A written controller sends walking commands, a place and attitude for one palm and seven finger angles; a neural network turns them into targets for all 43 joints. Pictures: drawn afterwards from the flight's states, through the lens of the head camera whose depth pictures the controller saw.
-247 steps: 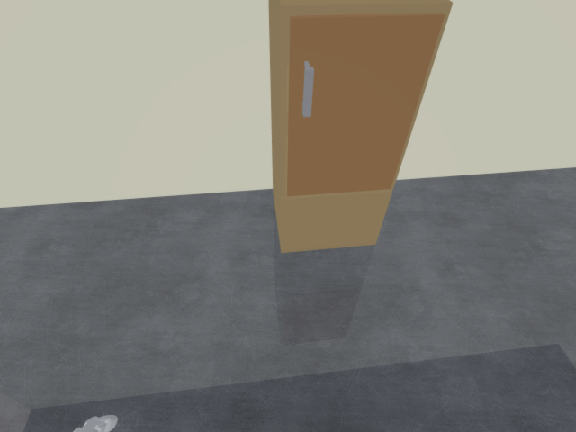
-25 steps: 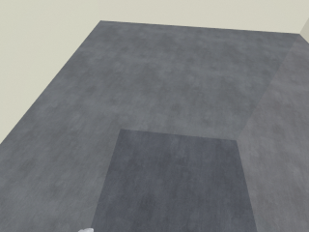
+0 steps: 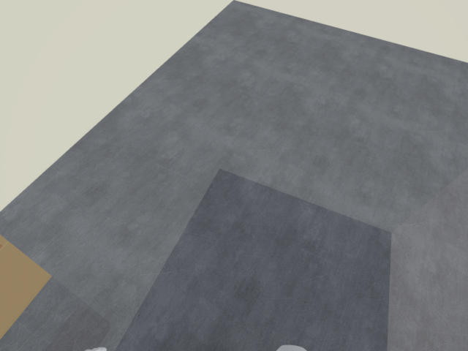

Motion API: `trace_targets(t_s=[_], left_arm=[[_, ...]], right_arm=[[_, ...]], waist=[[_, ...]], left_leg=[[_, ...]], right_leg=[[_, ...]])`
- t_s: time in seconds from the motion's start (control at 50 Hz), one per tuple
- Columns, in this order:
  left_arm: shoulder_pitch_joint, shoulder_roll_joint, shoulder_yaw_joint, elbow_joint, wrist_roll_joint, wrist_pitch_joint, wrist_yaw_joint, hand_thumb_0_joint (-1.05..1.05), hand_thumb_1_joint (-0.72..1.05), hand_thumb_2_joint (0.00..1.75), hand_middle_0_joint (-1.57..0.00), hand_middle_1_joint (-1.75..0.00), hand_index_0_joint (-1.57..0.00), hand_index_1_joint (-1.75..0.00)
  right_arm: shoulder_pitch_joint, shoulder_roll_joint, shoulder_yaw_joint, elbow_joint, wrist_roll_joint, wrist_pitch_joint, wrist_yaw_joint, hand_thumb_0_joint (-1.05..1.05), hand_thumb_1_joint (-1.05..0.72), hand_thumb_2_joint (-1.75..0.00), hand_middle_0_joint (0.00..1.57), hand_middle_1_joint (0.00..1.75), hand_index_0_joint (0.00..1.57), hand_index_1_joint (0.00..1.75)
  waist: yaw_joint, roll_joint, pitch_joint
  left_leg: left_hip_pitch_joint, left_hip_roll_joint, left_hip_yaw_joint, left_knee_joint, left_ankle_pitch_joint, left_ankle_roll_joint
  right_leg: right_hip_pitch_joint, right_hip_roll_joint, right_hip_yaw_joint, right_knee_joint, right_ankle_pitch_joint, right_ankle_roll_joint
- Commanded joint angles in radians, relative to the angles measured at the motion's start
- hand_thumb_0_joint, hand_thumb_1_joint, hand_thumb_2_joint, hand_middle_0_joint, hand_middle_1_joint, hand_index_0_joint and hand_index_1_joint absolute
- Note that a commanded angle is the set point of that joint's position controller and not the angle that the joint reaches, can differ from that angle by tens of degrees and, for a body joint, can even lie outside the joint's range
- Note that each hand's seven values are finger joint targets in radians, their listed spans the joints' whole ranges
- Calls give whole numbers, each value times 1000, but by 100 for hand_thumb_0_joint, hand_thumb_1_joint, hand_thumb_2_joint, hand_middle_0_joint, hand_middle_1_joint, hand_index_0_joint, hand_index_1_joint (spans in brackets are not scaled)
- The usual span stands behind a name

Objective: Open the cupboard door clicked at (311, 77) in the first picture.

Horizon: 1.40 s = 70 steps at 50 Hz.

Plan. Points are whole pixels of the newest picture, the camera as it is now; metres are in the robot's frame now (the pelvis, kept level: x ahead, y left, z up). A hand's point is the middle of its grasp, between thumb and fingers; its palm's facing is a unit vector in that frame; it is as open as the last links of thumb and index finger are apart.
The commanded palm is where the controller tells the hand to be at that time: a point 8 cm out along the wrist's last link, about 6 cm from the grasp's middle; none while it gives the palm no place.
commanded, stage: turn to face it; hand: left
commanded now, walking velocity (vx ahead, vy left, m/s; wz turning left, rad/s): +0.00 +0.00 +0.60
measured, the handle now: out of the picture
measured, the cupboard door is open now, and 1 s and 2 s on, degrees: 0 0 0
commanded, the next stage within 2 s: take the last steps up to it in 1.86 s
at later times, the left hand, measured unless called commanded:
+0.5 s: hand out of the picture -0.03 +0.15 -0.15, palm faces +0.34 -0.89 -0.29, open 7.4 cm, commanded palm none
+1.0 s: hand out of the picture -0.12 +0.22 -0.17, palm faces +0.62 -0.74 -0.25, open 7.4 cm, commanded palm none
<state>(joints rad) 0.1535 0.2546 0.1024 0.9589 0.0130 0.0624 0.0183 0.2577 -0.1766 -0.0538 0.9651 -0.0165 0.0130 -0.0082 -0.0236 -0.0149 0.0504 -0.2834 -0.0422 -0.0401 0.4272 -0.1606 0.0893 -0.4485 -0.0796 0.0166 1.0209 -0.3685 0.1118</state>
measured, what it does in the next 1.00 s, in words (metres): steps on the spot, turning left: right foot, then left foot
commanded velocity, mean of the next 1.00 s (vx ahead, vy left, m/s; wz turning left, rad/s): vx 0.00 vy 0.00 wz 0.60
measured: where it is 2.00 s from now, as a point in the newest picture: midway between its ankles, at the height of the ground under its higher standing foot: outside the picture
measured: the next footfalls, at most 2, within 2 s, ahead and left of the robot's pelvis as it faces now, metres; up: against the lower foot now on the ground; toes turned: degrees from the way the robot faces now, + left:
right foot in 0.28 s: +0.01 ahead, -0.17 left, +0.00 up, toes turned +10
left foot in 0.72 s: -0.08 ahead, +0.10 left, +0.00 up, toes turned +34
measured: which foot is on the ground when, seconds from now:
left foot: down 0.00-0.28, up 0.30-0.70, down 0.72-1.00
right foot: up 0.00-0.26, down 0.28-0.72, up 0.74-1.00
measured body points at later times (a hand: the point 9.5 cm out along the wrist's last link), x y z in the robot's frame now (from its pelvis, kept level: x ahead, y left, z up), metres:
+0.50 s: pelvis -0.04 -0.07 +0.00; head -0.01 -0.09 +0.44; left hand -0.05 +0.20 -0.13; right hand +0.08 -0.31 -0.16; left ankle -0.09 +0.08 -0.65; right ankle -0.03 -0.18 -0.75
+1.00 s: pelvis -0.06 -0.01 -0.01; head -0.04 +0.03 +0.44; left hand -0.15 +0.26 -0.15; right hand +0.17 -0.15 -0.13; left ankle -0.11 +0.07 -0.75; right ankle +0.02 -0.15 -0.68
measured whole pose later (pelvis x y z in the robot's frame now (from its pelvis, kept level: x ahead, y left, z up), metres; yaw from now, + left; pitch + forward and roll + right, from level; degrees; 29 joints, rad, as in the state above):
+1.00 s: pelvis -0.06 -0.01 -0.01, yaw +37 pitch +0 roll -1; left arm 0.17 0.26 0.08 0.90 0.01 0.06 0.01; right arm 0.15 -0.22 -0.04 0.90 -0.02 0.02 0.00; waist 0.01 -0.02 0.08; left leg -0.25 -0.03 -0.03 0.49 -0.24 0.04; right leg -0.47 -0.10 -0.02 1.03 -0.42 0.10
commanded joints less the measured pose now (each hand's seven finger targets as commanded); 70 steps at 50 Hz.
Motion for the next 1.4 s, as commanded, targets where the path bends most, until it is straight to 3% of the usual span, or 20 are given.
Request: trace_targets(t_s=[0.0,0.14,0.2,0.22,0.26,0.3,0.36,0.54,0.6,0.66,0.68,0.7,0.72,0.84,1.1,1.14,1.16,1.18,1.26,1.38], left_arm=[[-57,57,-1,-104,-1,-31,6,0,90,90,-20,-30,-20,-30],[-11,58,-6,-123,-7,-27,12,0,90,90,-20,-30,-20,-30],[107,71,4,-102,-11,-31,17,0,90,90,-20,-30,-20,-30],[149,100,12,-97,-7,-36,21,0,90,90,-20,-30,-20,-30],[64,222,16,-152,12,-42,29,0,90,90,-20,-30,-20,-30],[-90,146,-1,-193,0,-53,28,0,90,90,-20,-30,-20,-30],[-83,85,-25,-179,-1,-70,18,0,90,90,-20,-30,-20,-30],[149,151,-10,-103,17,-69,17,0,90,90,-20,-30,-20,-30],[161,184,1,-99,19,-61,14,0,90,90,-20,-30,-20,-30],[142,185,7,-92,8,-54,8,0,90,90,-20,-30,-20,-30],[142,158,2,-109,-1,-51,4,0,90,90,-20,-30,-20,-30],[106,79,-16,-156,-8,-50,-4,0,90,90,-20,-30,-20,-30],[47,84,-21,-172,2,-37,6,0,90,90,-20,-30,-20,-30],[59,91,-9,-115,2,-35,-8,0,90,90,-20,-30,-20,-30],[41,74,-18,-169,-12,-51,8,0,90,90,-20,-30,-20,-30],[109,147,-5,-159,-3,-73,16,0,90,90,-20,-30,-20,-30],[122,240,14,-164,14,-77,23,0,90,90,-20,-30,-20,-30],[124,240,7,-171,7,-70,23,0,90,90,-20,-30,-20,-30],[-49,120,-25,-204,3,-68,18,0,90,90,-20,-30,-20,-30],[57,140,-17,-162,13,-67,21,0,90,90,-20,-30,-20,-30]], right_arm=[[53,-220,-66,-51,-6,-4,-10,0,-90,-90,20,30,20,30],[-14,-246,-79,-88,-14,17,0,0,-90,-90,20,30,20,30],[-63,-242,-87,-111,-12,28,8,0,-90,-90,20,30,20,30],[-69,-214,-86,-117,-6,32,11,0,-90,-90,20,30,20,30],[-33,-155,-80,-142,-10,30,6,0,-90,-90,20,30,20,30],[-5,-179,-87,-111,-21,50,21,0,-90,-90,20,30,20,30],[29,-157,-76,-81,-13,53,37,0,-90,-90,20,30,20,30],[-174,-137,-44,-129,-1,44,41,0,-90,-90,20,30,20,30],[-173,-127,-32,-132,5,32,40,0,-90,-90,20,30,20,30],[-73,-166,-40,-114,2,16,36,0,-90,-90,20,30,20,30],[6,-245,-59,-97,-2,4,33,0,-90,-90,20,30,20,30],[78,-362,-91,-87,-2,-4,25,0,-90,-90,20,30,20,30],[138,-379,-91,-55,8,4,18,0,-90,-90,20,30,20,30],[-87,-252,-47,-117,-3,-8,-4,0,-90,-90,20,30,20,30],[-92,-262,-70,-132,-8,12,5,0,-90,-90,20,30,20,30],[-86,-205,-64,-142,8,10,13,0,-90,-90,20,30,20,30],[-69,-132,-51,-167,10,9,15,0,-90,-90,20,30,20,30],[-83,-186,-65,-167,-1,16,12,0,-90,-90,20,30,20,30],[-37,-172,-69,-98,-10,48,39,0,-90,-90,20,30,20,30],[-102,-148,-53,-108,-3,53,44,0,-90,-90,20,30,20,30]], waist=[[-28,171,-111],[-2,183,-96],[48,169,-109],[68,107,-101],[51,-294,-49],[-32,-166,7],[-48,-148,49],[69,-201,-14],[80,-245,-53],[22,-180,-116],[-23,-7,-187],[-67,325,-203],[-86,252,-229],[4,166,-94],[26,180,-117],[62,-5,-154],[70,-306,-158],[70,-233,-151],[-13,-174,5],[33,-184,10]], left_leg=[[184,254,-347,-118,192,76],[7,214,-470,-144,-33,73],[-132,145,-431,-140,-150,4],[-247,97,-374,-67,-237,-43],[-449,-70,-59,495,-379,-148],[-317,1,-71,719,-255,-136],[-324,40,1,818,-145,-162],[-281,89,92,500,-275,-183],[-160,65,150,334,-274,-160],[54,52,162,46,-71,-135],[269,152,34,-24,162,-93],[415,442,-339,-26,634,44],[376,487,-318,-7,748,121],[162,271,-143,-43,477,52],[42,208,-337,31,383,54],[-160,110,-268,188,114,-42],[-343,-49,-50,433,-367,-131],[-319,-12,-61,624,-454,-131],[-298,59,-15,841,-217,-150],[-273,85,58,664,-232,-173]], right_leg=[[-81,16,10,-54,-31,-4],[121,72,19,-276,-57,-45],[349,93,-21,-527,44,-70],[473,37,16,-668,68,-93],[363,-420,448,-895,-210,-247],[125,-302,241,-878,-101,-210],[166,-190,21,-773,196,-174],[393,-282,-53,-653,517,-229],[398,-288,-101,-581,629,-217],[339,-263,-185,-404,600,-142],[176,-215,-217,-208,425,-86],[-144,-68,-208,19,-256,-4],[-148,-66,-88,124,-312,-21],[-89,-49,-38,134,-45,-13],[203,61,-42,-423,40,-29],[472,-77,74,-683,202,-62],[548,-369,346,-733,328,-172],[416,-441,342,-723,384,-253],[217,-243,43,-732,226,-189],[283,-268,-58,-714,274,-210]])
